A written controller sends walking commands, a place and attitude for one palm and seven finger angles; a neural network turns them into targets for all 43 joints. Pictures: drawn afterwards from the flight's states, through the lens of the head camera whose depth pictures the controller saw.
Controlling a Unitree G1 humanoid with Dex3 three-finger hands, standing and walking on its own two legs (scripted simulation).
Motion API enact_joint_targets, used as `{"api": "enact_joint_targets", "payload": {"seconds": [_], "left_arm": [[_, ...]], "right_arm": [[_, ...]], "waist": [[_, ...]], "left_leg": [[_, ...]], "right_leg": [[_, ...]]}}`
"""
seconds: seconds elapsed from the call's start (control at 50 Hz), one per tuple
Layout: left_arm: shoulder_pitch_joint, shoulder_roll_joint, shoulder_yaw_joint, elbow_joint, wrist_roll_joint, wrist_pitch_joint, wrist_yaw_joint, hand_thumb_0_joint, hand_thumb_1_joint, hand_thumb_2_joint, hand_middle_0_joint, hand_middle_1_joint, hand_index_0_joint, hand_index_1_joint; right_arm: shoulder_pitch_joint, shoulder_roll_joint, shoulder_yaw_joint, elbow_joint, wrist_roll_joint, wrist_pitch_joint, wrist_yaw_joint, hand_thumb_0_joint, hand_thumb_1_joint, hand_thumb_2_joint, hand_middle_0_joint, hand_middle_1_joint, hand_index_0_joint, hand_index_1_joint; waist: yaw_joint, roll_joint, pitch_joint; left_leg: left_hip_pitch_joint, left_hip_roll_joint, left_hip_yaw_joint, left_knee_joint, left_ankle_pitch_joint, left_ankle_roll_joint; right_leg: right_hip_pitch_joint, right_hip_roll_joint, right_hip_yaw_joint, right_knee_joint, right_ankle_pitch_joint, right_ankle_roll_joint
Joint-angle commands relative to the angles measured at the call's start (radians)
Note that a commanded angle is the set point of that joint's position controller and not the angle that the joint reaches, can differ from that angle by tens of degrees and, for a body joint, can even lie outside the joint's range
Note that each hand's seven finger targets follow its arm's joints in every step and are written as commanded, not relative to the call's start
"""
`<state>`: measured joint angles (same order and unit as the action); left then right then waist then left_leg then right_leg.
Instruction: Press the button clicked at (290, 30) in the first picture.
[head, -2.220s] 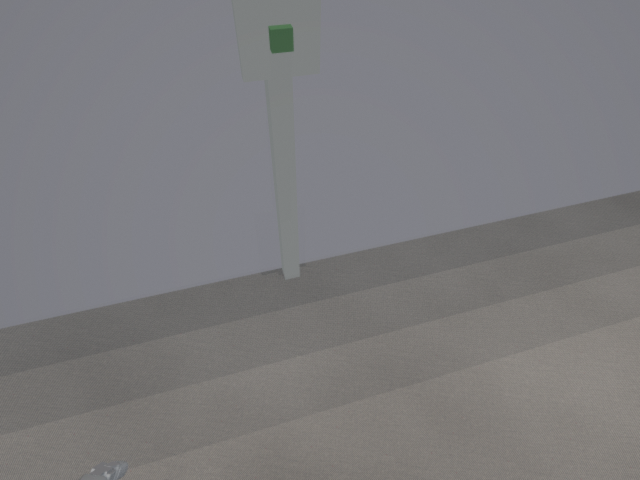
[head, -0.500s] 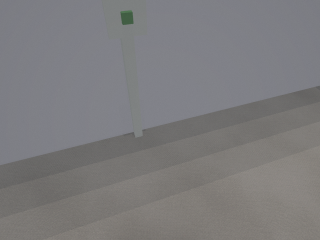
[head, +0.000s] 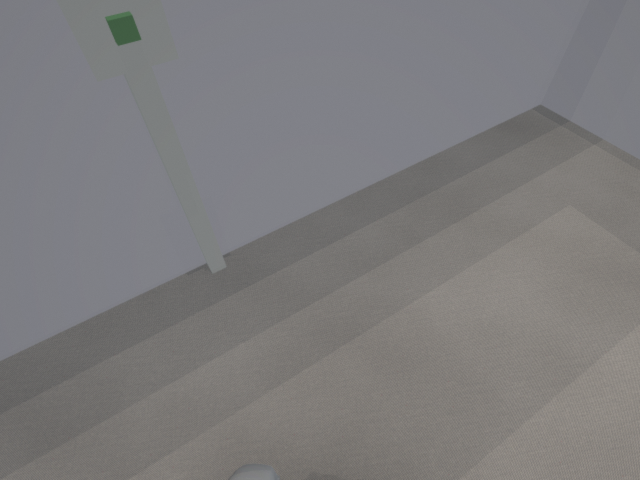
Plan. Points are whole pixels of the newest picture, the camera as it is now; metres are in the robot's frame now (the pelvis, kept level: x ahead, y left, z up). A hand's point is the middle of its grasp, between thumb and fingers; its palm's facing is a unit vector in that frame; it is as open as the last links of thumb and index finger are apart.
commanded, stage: walk to a spot facing it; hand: left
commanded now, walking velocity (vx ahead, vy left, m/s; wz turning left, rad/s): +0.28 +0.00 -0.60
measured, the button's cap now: (123, 28) +0.86 +0.47 +0.14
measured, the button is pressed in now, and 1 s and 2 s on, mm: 0 0 0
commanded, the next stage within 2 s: turn to face it in 1.32 s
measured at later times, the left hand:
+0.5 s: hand (206, 426) +0.21 +0.20 -0.17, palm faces -0.30 -0.94 -0.18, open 7.4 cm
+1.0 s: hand (313, 326) +0.39 +0.06 -0.17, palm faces -0.49 -0.85 -0.20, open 7.2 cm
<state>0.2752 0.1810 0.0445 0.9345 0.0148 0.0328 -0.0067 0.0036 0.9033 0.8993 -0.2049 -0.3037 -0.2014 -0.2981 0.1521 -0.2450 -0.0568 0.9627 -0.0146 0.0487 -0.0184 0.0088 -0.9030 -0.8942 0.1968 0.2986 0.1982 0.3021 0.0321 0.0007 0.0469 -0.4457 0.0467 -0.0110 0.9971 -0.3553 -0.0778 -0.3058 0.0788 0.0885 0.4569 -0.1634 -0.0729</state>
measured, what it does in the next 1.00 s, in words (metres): walks ahead, turning right: left foot, then right foot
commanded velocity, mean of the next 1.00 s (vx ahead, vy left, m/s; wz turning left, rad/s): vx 0.32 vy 0.00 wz -0.48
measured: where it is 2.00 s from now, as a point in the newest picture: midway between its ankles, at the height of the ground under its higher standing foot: (400, 424)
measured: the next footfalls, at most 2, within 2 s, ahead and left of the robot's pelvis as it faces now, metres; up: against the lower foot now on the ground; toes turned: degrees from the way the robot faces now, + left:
left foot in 0.20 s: +0.03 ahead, +0.16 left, +0.00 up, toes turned -6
right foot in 0.68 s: +0.20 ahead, -0.18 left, +0.00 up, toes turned -33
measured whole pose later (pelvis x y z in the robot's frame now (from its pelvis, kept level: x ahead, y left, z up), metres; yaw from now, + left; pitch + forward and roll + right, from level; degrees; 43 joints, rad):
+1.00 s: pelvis +0.22 -0.07 -0.01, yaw -32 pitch +0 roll -2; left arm 0.22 0.21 0.06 0.99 0.02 -0.04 -0.01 -0.01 0.93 0.90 -0.20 -0.30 -0.20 -0.30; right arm 0.20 -0.17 -0.05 0.95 -0.03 -0.03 0.02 0.01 -0.91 -0.89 0.19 0.30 0.20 0.30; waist -0.01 0.01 0.02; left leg -0.53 0.15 0.07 0.83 -0.25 -0.06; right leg -0.22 0.05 -0.04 0.46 -0.25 -0.05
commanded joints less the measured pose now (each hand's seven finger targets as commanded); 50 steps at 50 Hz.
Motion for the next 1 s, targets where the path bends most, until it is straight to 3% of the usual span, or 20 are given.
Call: {"api": "enact_joint_targets", "payload": {"seconds": [0.0, 0.08, 0.14, 0.16, 0.18, 0.2, 0.24, 0.28, 0.4, 0.5, 0.56, 0.6, 0.62, 0.64, 0.66, 0.68, 0.72, 0.76, 0.8, 0.98], "left_arm": [[0.052, 0.224, 0.067, -0.059, 0.008, -0.024, 0.008, 0.0, 0.9, 0.9, -0.2, -0.3, -0.2, -0.3], [0.006, 0.249, 0.073, -0.076, 0.014, -0.025, 0.005, 0.0, 0.9, 0.9, -0.2, -0.3, -0.2, -0.3], [-0.09, 0.217, 0.068, -0.107, 0.006, -0.019, -0.003, 0.0, 0.9, 0.9, -0.2, -0.3, -0.2, -0.3], [-0.088, 0.149, 0.056, -0.124, -0.001, -0.02, -0.014, 0.0, 0.9, 0.9, -0.2, -0.3, -0.2, -0.3], [-0.144, 0.133, 0.061, -0.169, -0.001, -0.026, -0.023, 0.0, 0.9, 0.9, -0.2, -0.3, -0.2, -0.3], [-0.183, 0.166, 0.075, -0.178, 0.015, -0.032, -0.035, 0.0, 0.9, 0.9, -0.2, -0.3, -0.2, -0.3], [-0.107, 0.156, 0.081, -0.12, 0.025, -0.02, -0.054, 0.0, 0.9, 0.9, -0.2, -0.3, -0.2, -0.3], [-0.068, 0.127, 0.072, -0.095, 0.024, -0.012, -0.061, 0.0, 0.9, 0.9, -0.2, -0.3, -0.2, -0.3], [-0.204, 0.078, 0.042, -0.122, 0.021, -0.011, -0.064, 0.0, 0.9, 0.9, -0.2, -0.3, -0.2, -0.3], [-0.357, 0.052, 0.022, -0.15, 0.015, -0.019, -0.07, 0.0, 0.9, 0.9, -0.2, -0.3, -0.2, -0.3], [-0.311, 0.072, 0.023, -0.129, 0.014, -0.031, -0.064, 0.0, 0.9, 0.9, -0.2, -0.3, -0.2, -0.3], [-0.128, 0.11, 0.039, -0.07, 0.017, -0.05, -0.054, 0.0, 0.9, 0.9, -0.2, -0.3, -0.2, -0.3], [0.045, 0.172, 0.059, -0.018, 0.02, -0.064, -0.046, 0.0, 0.9, 0.9, -0.2, -0.3, -0.2, -0.3], [0.167, 0.295, 0.085, 0.012, 0.016, -0.074, -0.029, 0.0, 0.9, 0.9, -0.2, -0.3, -0.2, -0.3], [0.216, 0.366, 0.097, 0.023, -0.011, -0.069, -0.015, 0.0, 0.9, 0.9, -0.2, -0.3, -0.2, -0.3], [0.166, 0.347, 0.094, 0.007, -0.013, -0.063, -0.006, 0.0, 0.9, 0.9, -0.2, -0.3, -0.2, -0.3], [-0.007, 0.243, 0.061, -0.027, -0.01, -0.067, 0.002, 0.0, 0.9, 0.9, -0.2, -0.3, -0.2, -0.3], [-0.096, 0.189, 0.048, -0.036, 0.007, -0.078, 0.009, 0.0, 0.9, 0.9, -0.2, -0.3, -0.2, -0.3], [-0.113, 0.171, 0.044, -0.031, 0.012, -0.083, 0.007, 0.0, 0.9, 0.9, -0.2, -0.3, -0.2, -0.3], [-0.016, 0.186, 0.054, 0.004, 0.013, -0.088, 0.002, 0.0, 0.9, 0.9, -0.2, -0.3, -0.2, -0.3]], "right_arm": [[-0.041, -0.088, -0.019, -0.105, -0.008, -0.034, 0.001, 0.0, -0.9, -0.9, 0.2, 0.3, 0.2, 0.3], [0.009, -0.082, -0.018, -0.117, 0.002, -0.057, 0.005, 0.0, -0.9, -0.9, 0.2, 0.3, 0.2, 0.3], [0.219, -0.107, -0.026, -0.06, 0.008, -0.078, -0.011, 0.0, -0.9, -0.9, 0.2, 0.3, 0.2, 0.3], [0.274, -0.188, -0.04, -0.051, 0.0, -0.082, -0.02, 0.0, -0.9, -0.9, 0.2, 0.3, 0.2, 0.3], [0.269, -0.262, -0.047, -0.071, -0.007, -0.084, -0.024, 0.0, -0.9, -0.9, 0.2, 0.3, 0.2, 0.3], [0.215, -0.239, -0.037, -0.089, -0.011, -0.087, -0.017, 0.0, -0.9, -0.9, 0.2, 0.3, 0.2, 0.3], [0.111, -0.152, -0.009, -0.1, -0.01, -0.099, -0.013, 0.0, -0.9, -0.9, 0.2, 0.3, 0.2, 0.3], [0.132, -0.113, 0.006, -0.093, -0.008, -0.114, -0.017, 0.0, -0.9, -0.9, 0.2, 0.3, 0.2, 0.3], [0.324, -0.085, 0.009, -0.007, -0.006, -0.133, -0.021, 0.0, -0.9, -0.9, 0.2, 0.3, 0.2, 0.3], [0.395, -0.09, 0.004, 0.046, -0.019, -0.127, -0.019, 0.0, -0.9, -0.9, 0.2, 0.3, 0.2, 0.3], [0.382, -0.112, -0.008, 0.058, -0.018, -0.124, -0.013, 0.0, -0.9, -0.9, 0.2, 0.3, 0.2, 0.3], [0.357, -0.142, -0.013, 0.053, -0.009, -0.121, -0.011, 0.0, -0.9, -0.9, 0.2, 0.3, 0.2, 0.3], [0.336, -0.137, -0.009, 0.039, 0.002, -0.12, -0.002, 0.0, -0.9, -0.9, 0.2, 0.3, 0.2, 0.3], [0.363, -0.06, 0.005, 0.013, 0.021, -0.12, 0.009, 0.0, -0.9, -0.9, 0.2, 0.3, 0.2, 0.3], [0.278, -0.028, 0.007, -0.043, 0.023, -0.123, -0.002, 0.0, -0.9, -0.9, 0.2, 0.3, 0.2, 0.3], [0.211, -0.054, -0.003, -0.052, 0.014, -0.127, -0.002, 0.0, -0.9, -0.9, 0.2, 0.3, 0.2, 0.3], [0.185, -0.05, -0.007, -0.033, -0.004, -0.11, 0.002, 0.0, -0.9, -0.9, 0.2, 0.3, 0.2, 0.3], [0.264, -0.012, -0.006, 0.004, -0.015, -0.082, 0.007, 0.0, -0.9, -0.9, 0.2, 0.3, 0.2, 0.3], [0.304, 0.002, -0.005, 0.016, -0.02, -0.066, 0.012, 0.0, -0.9, -0.9, 0.2, 0.3, 0.2, 0.3], [0.073, 0.002, -0.01, -0.069, -0.011, -0.1, 0.034, 0.0, -0.9, -0.9, 0.2, 0.3, 0.2, 0.3]], "waist": [[0.024, -0.135, -0.083], [0.008, -0.166, -0.085], [-0.101, -0.074, -0.113], [-0.129, 0.186, -0.11], [-0.128, 0.304, -0.001], [-0.11, 0.164, 0.056], [-0.025, 0.128, 0.109], [-0.013, 0.132, 0.085], [-0.071, 0.11, 0.097], [-0.117, 0.141, 0.128], [-0.083, 0.164, 0.067], [0.007, 0.152, -0.051], [0.091, 0.104, -0.154], [0.12, -0.101, -0.297], [0.124, -0.153, -0.33], [0.118, -0.089, -0.284], [0.023, -0.021, -0.093], [-0.058, -0.037, -0.063], [-0.089, -0.094, -0.062], [-0.026, -0.121, 0.007]], "left_leg": [[-0.071, 0.005, 0.007, -0.092, -0.042, 0.009], [0.086, -0.029, 0.013, -0.305, -0.107, 0.042], [0.551, -0.019, 0.014, -0.644, -0.006, 0.084], [0.675, 0.201, -0.225, -0.782, -0.23, 0.13], [0.549, 0.453, -0.482, -0.891, -0.41, 0.214], [0.367, 0.467, -0.505, -0.922, -0.426, 0.251], [0.266, 0.308, -0.242, -0.897, -0.268, 0.174], [0.259, 0.242, -0.098, -0.864, -0.095, 0.158], [0.484, 0.274, 0.033, -0.788, 0.344, 0.201], [0.5, 0.286, 0.149, -0.759, 0.472, 0.19], [0.513, 0.296, 0.233, -0.629, 0.806, 0.169], [0.46, 0.27, 0.287, -0.366, 1.004, 0.128], [0.273, 0.257, 0.303, -0.136, 0.858, 0.083], [-0.057, 0.14, 0.285, 0.196, 0.077, 0.035], [-0.239, 0.059, 0.158, 0.485, -0.261, 0.029], [-0.25, 0.105, 0.039, 0.486, -0.144, 0.047], [-0.2, 0.17, 0.023, 0.393, -0.009, 0.042], [-0.077, 0.166, 0.042, 0.263, 0.018, 0.032], [-0.044, 0.151, 0.068, 0.164, 0.054, 0.02], [0.042, 0.068, 0.102, -0.301, 0.099, 0.029]], "right_leg": [[0.145, -0.245, 0.394, -0.235, -0.278, -0.108], [0.043, -0.236, 0.439, -0.244, -0.373, -0.121], [-0.28, -0.1, 0.319, -0.097, -0.412, -0.018], [-0.47, 0.014, 0.159, 0.152, -0.441, 0.033], [-0.566, 0.002, -0.004, 0.407, -0.389, 0.077], [-0.514, -0.075, 0.013, 0.534, -0.304, 0.082], [-0.464, -0.09, -0.033, 0.675, -0.139, 0.098], [-0.435, -0.099, -0.049, 0.756, -0.052, 0.107], [-0.567, -0.159, -0.122, 0.67, -0.026, 0.121], [-0.444, -0.155, -0.202, 0.377, -0.052, 0.088], [-0.251, -0.088, -0.259, 0.246, -0.104, 0.037], [0.043, -0.028, -0.295, 0.143, -0.091, -0.002], [0.362, -0.053, -0.257, 0.091, -0.007, -0.031], [0.673, -0.355, 0.143, 0.039, -0.013, -0.133], [0.675, -0.557, 0.52, -0.076, 0.158, -0.226], [0.534, -0.512, 0.435, -0.123, 0.044, -0.218], [0.215, -0.431, 0.275, -0.184, -0.091, -0.161], [0.023, -0.353, 0.137, -0.215, -0.081, -0.127], [-0.046, -0.3, 0.061, -0.235, -0.116, -0.107], [0.015, -0.287, 0.13, -0.197, -0.141, -0.112]]}}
